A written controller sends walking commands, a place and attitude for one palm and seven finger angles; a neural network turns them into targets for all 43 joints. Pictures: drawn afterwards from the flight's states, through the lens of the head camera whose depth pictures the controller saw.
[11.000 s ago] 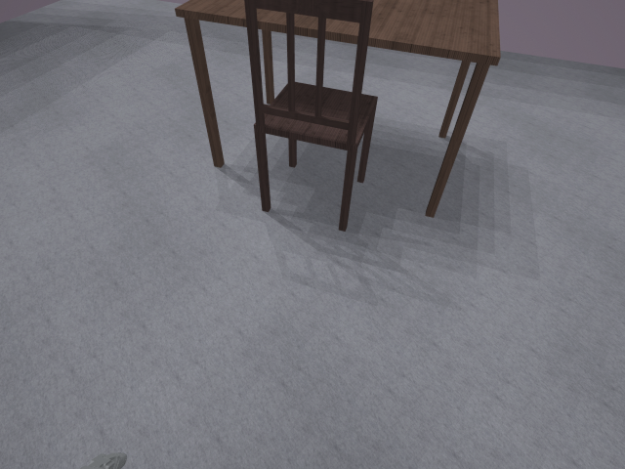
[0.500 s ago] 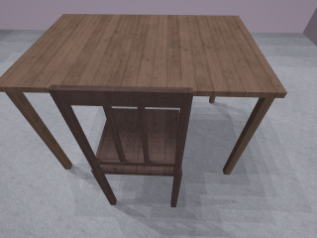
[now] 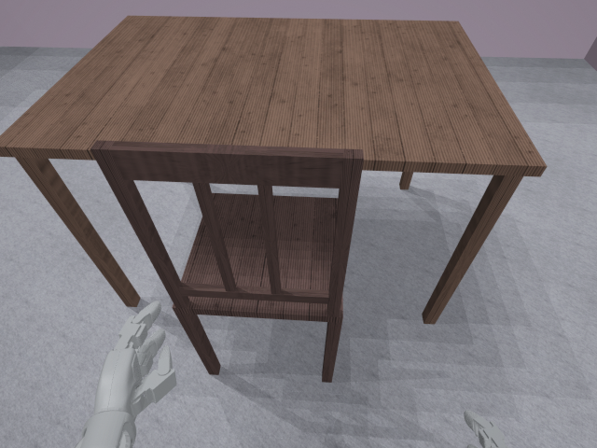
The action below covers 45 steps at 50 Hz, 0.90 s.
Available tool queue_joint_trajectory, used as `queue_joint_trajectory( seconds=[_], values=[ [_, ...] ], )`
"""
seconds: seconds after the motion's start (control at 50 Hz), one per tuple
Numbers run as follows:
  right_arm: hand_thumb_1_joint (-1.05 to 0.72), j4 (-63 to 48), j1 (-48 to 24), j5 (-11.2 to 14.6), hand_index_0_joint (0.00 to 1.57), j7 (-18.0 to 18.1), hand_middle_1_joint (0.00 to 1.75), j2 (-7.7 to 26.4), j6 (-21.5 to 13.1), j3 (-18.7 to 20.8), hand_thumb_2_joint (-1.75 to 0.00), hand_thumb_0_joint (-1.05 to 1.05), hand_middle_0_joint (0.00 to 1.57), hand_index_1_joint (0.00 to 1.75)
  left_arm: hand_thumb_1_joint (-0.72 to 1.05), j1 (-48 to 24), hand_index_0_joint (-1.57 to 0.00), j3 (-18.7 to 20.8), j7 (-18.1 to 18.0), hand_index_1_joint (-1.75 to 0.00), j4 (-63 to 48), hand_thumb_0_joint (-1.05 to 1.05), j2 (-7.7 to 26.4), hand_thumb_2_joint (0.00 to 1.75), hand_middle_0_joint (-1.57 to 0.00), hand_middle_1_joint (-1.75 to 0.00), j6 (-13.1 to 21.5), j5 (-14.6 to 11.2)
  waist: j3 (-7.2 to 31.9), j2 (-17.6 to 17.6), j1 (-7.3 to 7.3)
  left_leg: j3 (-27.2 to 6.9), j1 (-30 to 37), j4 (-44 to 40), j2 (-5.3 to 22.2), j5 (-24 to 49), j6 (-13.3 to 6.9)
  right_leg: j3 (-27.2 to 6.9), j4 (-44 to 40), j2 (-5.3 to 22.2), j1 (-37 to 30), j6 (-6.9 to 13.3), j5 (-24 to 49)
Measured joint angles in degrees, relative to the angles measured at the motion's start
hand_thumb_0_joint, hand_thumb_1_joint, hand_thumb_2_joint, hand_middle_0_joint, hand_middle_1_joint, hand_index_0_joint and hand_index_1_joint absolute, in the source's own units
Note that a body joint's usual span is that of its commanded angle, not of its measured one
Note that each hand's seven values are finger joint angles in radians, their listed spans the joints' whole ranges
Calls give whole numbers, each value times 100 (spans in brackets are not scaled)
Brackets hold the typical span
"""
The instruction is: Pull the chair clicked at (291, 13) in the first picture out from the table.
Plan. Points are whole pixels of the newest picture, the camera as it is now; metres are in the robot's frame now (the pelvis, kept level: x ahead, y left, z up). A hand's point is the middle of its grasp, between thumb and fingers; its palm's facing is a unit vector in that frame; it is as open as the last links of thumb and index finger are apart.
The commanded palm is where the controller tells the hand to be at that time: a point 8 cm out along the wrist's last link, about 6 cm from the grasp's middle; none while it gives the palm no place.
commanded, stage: raise the hand toward the chair's back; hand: left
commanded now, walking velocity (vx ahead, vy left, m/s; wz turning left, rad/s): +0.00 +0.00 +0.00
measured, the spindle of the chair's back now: (218, 243) +0.48 +0.17 -0.05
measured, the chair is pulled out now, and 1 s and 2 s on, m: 0.00 0.00 0.00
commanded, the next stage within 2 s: aim the fingers beside a spindle in 1.88 s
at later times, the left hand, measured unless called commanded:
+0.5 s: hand (190, 400) +0.20 +0.16 -0.04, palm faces -0.13 -0.99 -0.05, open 11.9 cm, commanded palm +0.16 +0.23 -0.04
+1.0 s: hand (162, 382) +0.22 +0.20 -0.03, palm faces -0.02 -1.00 -0.05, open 15.9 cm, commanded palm +0.19 +0.26 -0.03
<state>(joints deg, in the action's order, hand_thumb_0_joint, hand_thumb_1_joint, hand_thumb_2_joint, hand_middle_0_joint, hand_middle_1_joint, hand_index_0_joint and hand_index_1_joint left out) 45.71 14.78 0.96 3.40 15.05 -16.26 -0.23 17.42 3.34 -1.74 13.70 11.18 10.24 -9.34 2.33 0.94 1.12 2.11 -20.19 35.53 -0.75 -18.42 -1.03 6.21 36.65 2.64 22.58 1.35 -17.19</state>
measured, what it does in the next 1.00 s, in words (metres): lowers itself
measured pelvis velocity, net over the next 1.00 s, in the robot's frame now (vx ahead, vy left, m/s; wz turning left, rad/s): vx -0.01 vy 0.01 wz -0.01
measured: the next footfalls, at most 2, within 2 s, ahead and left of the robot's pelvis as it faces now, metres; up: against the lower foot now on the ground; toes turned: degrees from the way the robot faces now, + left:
none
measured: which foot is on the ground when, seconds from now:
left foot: down 0.00-1.00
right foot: down 0.00-1.00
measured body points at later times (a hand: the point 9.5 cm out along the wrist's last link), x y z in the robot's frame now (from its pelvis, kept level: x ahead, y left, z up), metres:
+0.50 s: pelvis -0.03 -0.02 -0.09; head +0.06 -0.02 +0.35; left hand +0.20 +0.21 -0.04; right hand +0.18 -0.22 -0.18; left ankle +0.00 +0.11 -0.72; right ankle +0.02 -0.10 -0.73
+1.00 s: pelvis -0.01 +0.01 -0.07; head +0.06 +0.03 +0.37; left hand +0.21 +0.25 -0.02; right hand +0.18 -0.24 -0.13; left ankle +0.00 +0.11 -0.73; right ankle +0.02 -0.10 -0.73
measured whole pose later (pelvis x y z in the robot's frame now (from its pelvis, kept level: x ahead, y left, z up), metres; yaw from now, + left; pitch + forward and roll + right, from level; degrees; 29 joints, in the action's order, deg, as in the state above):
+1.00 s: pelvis -0.01 +0.01 -0.07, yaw +0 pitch +15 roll -2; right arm 30.9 11.2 1.7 3.7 13.3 -14.2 0.8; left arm 21.5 10.1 14.6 -1.0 14.3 21.4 -14.6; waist 7.5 0.2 0.8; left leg 0.1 -50.0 65.8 1.4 -31.2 -1.3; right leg 7.5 62.1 2.0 50.0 1.7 -27.2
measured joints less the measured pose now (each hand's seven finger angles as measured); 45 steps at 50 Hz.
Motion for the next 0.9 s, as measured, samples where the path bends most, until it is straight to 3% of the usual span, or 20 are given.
queue_joint_trajectory(
  seconds=[0.1,0.12,0.16,0.22,0.28,0.34,0.4,0.46,0.52,0.56,0.6,0.64,0.72,0.8,0.9],
  values=[
    [-91,-919,-533,-72,20,-348,30,110,-205,227,-90,2,21,30,74,-358,-18,331,1370,-27,103,1,-173,82,-17,-27,1765,-338,430,-407,23,135,-1442,1353,159,-514,100,-143,1348,-74,1527,147,-438],
    [-91,-1086,-605,-72,20,-408,30,140,-209,282,-90,1,21,30,71,-277,-18,384,1648,-27,158,1,-192,81,-17,-27,2036,-315,493,-458,18,145,-1706,1647,188,-642,107,-156,1634,-86,1800,168,-550],
    [-91,-1396,-710,-55,20,-474,30,190,-118,375,-90,1,20,30,66,5,-18,457,2000,-26,170,1,-168,79,-17,-26,2226,-286,588,-540,-21,150,-2177,2184,230,-873,135,-170,2167,-94,2285,189,-767],
    [-90,-1733,-792,-6,20,-446,30,212,18,466,-90,1,20,30,59,511,-17,515,2096,-25,-60,1,-90,76,-17,-25,2014,-347,586,-574,-145,63,-2709,2823,252,-1145,156,-111,2762,-89,2781,238,-1031],
    [-90,-1826,-809,-9,19,-350,30,126,59,458,-90,1,20,30,51,940,-17,619,1851,-24,-595,1,-16,73,-16,-24,1847,-440,492,-455,-289,-113,-3026,3238,282,-1304,193,55,3047,-95,2983,278,-1174],
    [-90,-1679,-770,-24,19,-249,30,-19,56,290,-90,1,20,30,44,1108,-16,676,1654,-23,-1206,2,51,70,-15,-23,1963,-507,459,-268,-414,-285,-3221,3454,289,-1371,197,221,3136,-94,3058,286,-1229],
    [-90,-1423,-736,-7,20,-161,30,-165,19,31,-90,1,20,30,37,815,-15,616,1799,-22,-1512,2,97,67,-14,-22,2097,-565,456,-70,-459,-405,-3406,3596,282,-1388,187,335,3185,-84,3154,280,-1234],
    [-90,-1248,-693,50,20,-83,30,-352,64,-179,-90,1,21,30,30,299,-14,509,2168,-21,-1403,1,167,64,-13,-21,1830,-586,447,54,-379,-415,-3556,3650,280,-1371,175,345,3211,-80,3290,271,-1203],
    [-90,-1204,-564,112,20,-36,30,-523,187,-252,-90,2,21,30,23,-19,-13,492,2411,-20,-1177,1,250,61,-13,-20,1147,-604,436,76,-211,-332,-3562,3552,284,-1323,161,264,3147,-87,3344,250,-1143],
    [-90,-1216,-431,129,20,-34,30,-583,273,-210,-90,2,21,30,19,14,-13,571,2352,-19,-1148,1,247,59,-12,-19,721,-654,443,72,-98,-263,-3460,3418,293,-1291,140,198,3036,-103,3279,226,-1097],
    [-90,-1237,-273,130,20,-36,30,-589,321,-113,-90,2,21,30,14,208,-13,672,2129,-18,-1264,1,193,57,-12,-18,525,-713,471,56,-32,-201,-3308,3262,301,-1265,119,138,2895,-121,3158,195,-1055],
    [-90,-1229,-134,116,20,-38,30,-539,331,0,-90,2,21,30,10,447,-13,763,1843,-17,-1415,1,134,55,-12,-18,587,-710,516,35,-18,-160,-3161,3121,304,-1245,102,98,2759,-134,3026,171,-1022],
    [-90,-1199,-24,74,20,-41,30,-307,295,155,-90,2,21,30,0,709,-11,841,1480,-16,-1523,1,120,51,-11,-16,1071,-556,582,10,-33,-174,-3073,3034,263,-1234,64,110,2651,-103,2907,131,-1012],
    [-90,-1245,-135,86,20,11,30,-48,211,178,-90,2,21,30,-9,599,-10,703,1632,-14,-1334,0,208,47,-9,-14,1349,-470,544,-3,-43,-215,-3203,3163,227,-1270,23,148,2734,-62,2992,98,-1043],
    [-90,-1371,-316,94,20,66,30,-8,138,169,-90,2,21,30,-21,451,-9,532,1860,-13,-1308,0,311,42,-8,-13,1183,-473,478,-54,-23,-203,-3192,3196,228,-1298,-13,134,2728,-65,2969,64,-1037]
  ],
)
